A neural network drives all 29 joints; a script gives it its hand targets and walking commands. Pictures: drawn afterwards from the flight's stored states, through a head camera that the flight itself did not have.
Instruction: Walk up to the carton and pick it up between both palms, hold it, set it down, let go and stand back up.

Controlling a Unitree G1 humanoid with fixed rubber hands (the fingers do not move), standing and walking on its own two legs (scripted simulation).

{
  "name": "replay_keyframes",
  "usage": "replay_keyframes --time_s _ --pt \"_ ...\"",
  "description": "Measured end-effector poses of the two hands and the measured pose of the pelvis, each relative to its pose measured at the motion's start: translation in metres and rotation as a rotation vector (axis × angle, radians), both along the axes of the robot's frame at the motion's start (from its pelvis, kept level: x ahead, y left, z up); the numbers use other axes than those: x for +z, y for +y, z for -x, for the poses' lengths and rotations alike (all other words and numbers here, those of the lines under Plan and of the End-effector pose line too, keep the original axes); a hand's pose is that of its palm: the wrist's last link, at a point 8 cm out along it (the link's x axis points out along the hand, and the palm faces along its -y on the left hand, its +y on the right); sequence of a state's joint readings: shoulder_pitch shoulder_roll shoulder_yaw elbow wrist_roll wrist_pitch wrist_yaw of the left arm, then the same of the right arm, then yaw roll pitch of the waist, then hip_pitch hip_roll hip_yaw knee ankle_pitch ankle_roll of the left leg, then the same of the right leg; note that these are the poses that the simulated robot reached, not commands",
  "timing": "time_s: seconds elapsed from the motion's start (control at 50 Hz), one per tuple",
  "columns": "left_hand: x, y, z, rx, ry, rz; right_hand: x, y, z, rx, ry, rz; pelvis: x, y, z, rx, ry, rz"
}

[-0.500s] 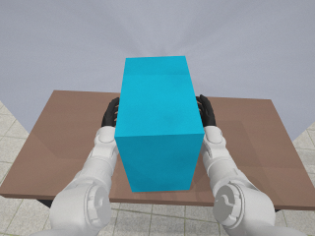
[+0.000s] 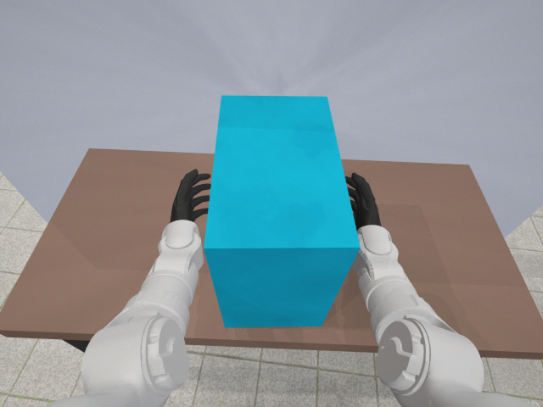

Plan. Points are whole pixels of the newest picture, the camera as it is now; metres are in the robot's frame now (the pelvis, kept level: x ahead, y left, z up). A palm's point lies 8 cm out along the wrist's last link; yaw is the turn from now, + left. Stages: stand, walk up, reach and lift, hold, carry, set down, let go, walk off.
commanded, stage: set down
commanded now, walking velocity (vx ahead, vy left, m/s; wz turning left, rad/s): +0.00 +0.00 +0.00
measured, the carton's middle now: (274, 216) +0.42 +0.00 +0.01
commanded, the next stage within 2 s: none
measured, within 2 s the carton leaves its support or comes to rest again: neither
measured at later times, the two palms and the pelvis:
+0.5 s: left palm (176, 235) +0.38 +0.16 +0.01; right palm (371, 226) +0.39 -0.16 +0.03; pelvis -0.01 -0.01 +0.00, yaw +0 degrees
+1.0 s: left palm (153, 304) +0.27 +0.17 +0.00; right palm (404, 296) +0.28 -0.19 +0.01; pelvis -0.07 -0.02 -0.01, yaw +0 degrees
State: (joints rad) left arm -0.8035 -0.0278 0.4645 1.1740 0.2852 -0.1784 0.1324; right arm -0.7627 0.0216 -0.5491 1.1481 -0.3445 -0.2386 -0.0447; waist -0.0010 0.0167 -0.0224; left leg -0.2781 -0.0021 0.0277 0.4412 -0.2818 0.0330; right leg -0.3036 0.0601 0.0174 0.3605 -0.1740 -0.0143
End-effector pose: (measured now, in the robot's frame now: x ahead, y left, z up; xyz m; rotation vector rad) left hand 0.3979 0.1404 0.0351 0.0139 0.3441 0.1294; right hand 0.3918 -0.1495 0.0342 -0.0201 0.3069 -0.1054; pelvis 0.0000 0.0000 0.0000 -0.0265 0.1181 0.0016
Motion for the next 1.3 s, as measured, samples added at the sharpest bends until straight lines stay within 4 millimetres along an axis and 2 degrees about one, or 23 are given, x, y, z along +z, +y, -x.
replay_keyframes --time_s 0.14,0.28,0.36,0.46,0.56,0.68,0.74,0.8,0.92,1.04,1.18,1.3 --pt "-0.008 0.015 -0.008 0.065 0.006 0.017 -0.012 -0.018 -0.003 -0.030 0.007 0.010 -0.002 -0.003 0.002 -0.001 0.054 -0.004" --pt "-0.010 0.017 -0.011 0.062 -0.012 0.007 -0.010 -0.017 -0.008 0.000 -0.046 0.023 -0.003 -0.007 0.003 -0.002 0.086 -0.009" --pt "-0.012 0.014 -0.007 0.043 -0.013 0.014 -0.004 -0.014 -0.008 0.015 -0.087 0.034 -0.004 -0.008 0.004 -0.002 0.084 -0.010" --pt "-0.020 0.015 0.008 0.044 -0.009 0.020 -0.002 -0.011 -0.002 0.031 -0.112 0.039 -0.004 -0.009 0.009 -0.002 0.078 -0.011" --pt "-0.029 0.016 0.032 0.062 -0.014 0.020 -0.015 -0.014 0.016 0.022 -0.077 0.023 -0.003 -0.011 0.016 -0.002 0.073 -0.014" --pt "-0.043 0.018 0.072 0.080 -0.002 0.024 -0.035 -0.026 0.060 0.010 -0.068 0.038 -0.002 -0.014 0.028 -0.001 0.059 -0.018" --pt "-0.045 0.025 0.090 0.094 -0.012 0.017 -0.038 -0.032 0.081 0.001 -0.079 0.051 -0.003 -0.014 0.037 0.002 0.046 -0.017" --pt "-0.041 0.033 0.103 0.100 -0.035 0.002 -0.032 -0.034 0.094 -0.001 -0.097 0.054 -0.004 -0.015 0.047 0.002 0.032 -0.018" --pt "-0.030 0.040 0.118 0.095 -0.075 -0.002 -0.017 -0.036 0.107 0.004 -0.106 0.040 -0.006 -0.018 0.064 0.003 -0.002 -0.022" --pt "-0.035 0.028 0.128 0.077 -0.032 0.001 -0.024 -0.043 0.119 0.002 -0.033 0.026 -0.009 -0.021 0.074 0.003 -0.024 -0.027" --pt "-0.030 0.014 0.135 0.065 -0.094 0.022 -0.019 -0.045 0.123 0.011 -0.082 0.004 -0.010 -0.028 0.075 0.004 -0.032 -0.036" --pt "-0.042 0.022 0.159 0.065 -0.085 0.023 -0.030 -0.047 0.141 0.005 -0.072 0.008 -0.010 -0.028 0.075 0.004 -0.033 -0.036"
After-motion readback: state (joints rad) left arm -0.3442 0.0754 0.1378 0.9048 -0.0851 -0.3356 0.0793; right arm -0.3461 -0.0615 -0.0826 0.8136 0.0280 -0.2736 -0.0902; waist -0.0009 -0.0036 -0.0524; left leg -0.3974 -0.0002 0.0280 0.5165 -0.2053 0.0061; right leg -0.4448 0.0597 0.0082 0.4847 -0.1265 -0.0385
